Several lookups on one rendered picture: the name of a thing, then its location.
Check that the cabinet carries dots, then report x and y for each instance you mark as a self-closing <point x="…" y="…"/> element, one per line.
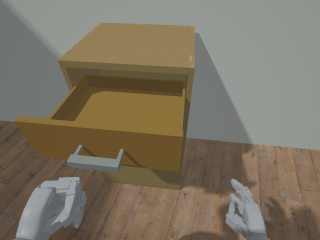
<point x="152" y="51"/>

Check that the right robot hand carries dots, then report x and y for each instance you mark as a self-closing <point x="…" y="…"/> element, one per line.
<point x="249" y="220"/>

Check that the handle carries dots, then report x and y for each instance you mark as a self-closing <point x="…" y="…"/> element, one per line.
<point x="95" y="163"/>

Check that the left robot hand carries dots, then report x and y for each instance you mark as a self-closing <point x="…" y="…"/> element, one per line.
<point x="63" y="197"/>

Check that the drawer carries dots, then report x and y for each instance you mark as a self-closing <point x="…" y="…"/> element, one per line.
<point x="143" y="116"/>

